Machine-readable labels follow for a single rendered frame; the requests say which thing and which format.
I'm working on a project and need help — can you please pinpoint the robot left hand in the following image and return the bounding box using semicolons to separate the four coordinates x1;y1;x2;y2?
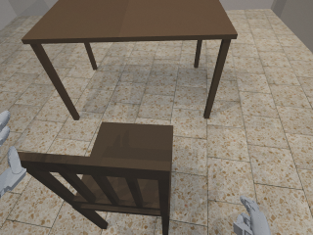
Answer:
0;111;26;199

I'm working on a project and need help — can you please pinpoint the robot right hand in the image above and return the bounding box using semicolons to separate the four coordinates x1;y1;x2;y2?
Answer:
233;195;271;235

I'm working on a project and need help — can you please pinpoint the chair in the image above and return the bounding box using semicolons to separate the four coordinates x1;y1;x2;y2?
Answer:
18;121;174;235

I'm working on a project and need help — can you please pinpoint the table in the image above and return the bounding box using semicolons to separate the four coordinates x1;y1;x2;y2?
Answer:
21;0;238;120

